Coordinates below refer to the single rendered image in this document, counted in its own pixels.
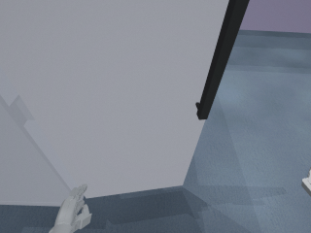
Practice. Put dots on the fridge door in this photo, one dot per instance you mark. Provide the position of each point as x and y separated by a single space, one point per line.
113 83

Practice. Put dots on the right robot hand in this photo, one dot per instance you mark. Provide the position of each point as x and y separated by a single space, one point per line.
306 183

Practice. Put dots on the handle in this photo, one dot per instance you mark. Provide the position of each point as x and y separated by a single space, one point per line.
234 14

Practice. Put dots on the robot left forearm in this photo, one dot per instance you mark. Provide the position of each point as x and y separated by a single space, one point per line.
62 228

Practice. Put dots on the left robot hand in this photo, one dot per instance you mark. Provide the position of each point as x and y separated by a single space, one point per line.
68 212

